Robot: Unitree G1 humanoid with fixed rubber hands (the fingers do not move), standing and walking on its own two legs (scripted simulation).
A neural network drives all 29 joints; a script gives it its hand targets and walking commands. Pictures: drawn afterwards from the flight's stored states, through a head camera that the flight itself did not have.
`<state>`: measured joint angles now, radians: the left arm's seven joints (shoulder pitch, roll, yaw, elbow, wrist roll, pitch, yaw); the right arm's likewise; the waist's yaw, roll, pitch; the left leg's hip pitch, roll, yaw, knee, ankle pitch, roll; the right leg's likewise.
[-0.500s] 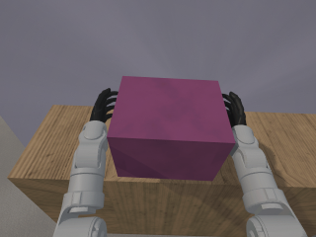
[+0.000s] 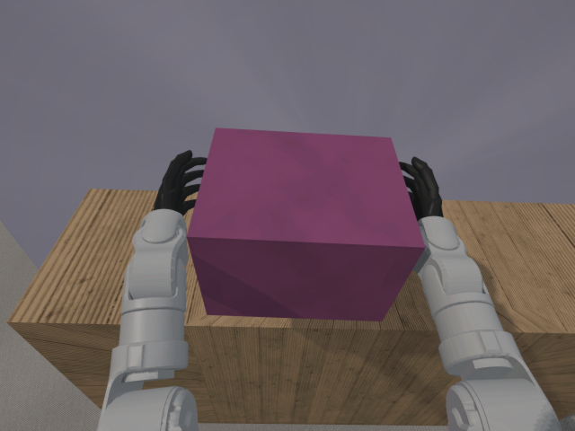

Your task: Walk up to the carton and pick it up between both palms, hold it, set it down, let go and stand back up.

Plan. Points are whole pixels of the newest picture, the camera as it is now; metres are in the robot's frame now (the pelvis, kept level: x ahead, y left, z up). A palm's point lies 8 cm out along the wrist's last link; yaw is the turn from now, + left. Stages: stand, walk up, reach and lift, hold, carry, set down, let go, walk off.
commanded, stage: reach and lift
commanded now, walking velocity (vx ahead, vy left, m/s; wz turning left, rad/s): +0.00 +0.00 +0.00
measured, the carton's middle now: (299, 225) +0.37 +0.00 +0.11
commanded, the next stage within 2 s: hold in 0.56 s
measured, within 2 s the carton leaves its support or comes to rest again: neither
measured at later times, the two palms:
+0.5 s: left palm (172, 199) +0.36 +0.17 +0.16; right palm (429, 207) +0.36 -0.18 +0.16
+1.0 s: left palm (159, 191) +0.35 +0.18 +0.19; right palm (432, 194) +0.35 -0.17 +0.18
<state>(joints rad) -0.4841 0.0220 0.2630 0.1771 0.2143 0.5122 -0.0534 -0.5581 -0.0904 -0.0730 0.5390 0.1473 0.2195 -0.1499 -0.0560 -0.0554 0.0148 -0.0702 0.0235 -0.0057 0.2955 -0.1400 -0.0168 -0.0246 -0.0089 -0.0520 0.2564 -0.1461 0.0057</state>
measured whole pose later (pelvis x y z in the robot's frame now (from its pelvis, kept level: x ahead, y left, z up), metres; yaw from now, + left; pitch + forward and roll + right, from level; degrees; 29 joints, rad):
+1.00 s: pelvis -0.01 +0.00 +0.00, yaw +0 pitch -6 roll +0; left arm -0.54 0.03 0.27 0.07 0.24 0.67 -0.07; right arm -0.62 -0.10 -0.08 0.48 0.19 0.33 -0.15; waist -0.06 -0.06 -0.01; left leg -0.06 0.02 -0.01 0.30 -0.13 -0.02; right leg -0.01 -0.01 -0.06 0.26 -0.14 0.00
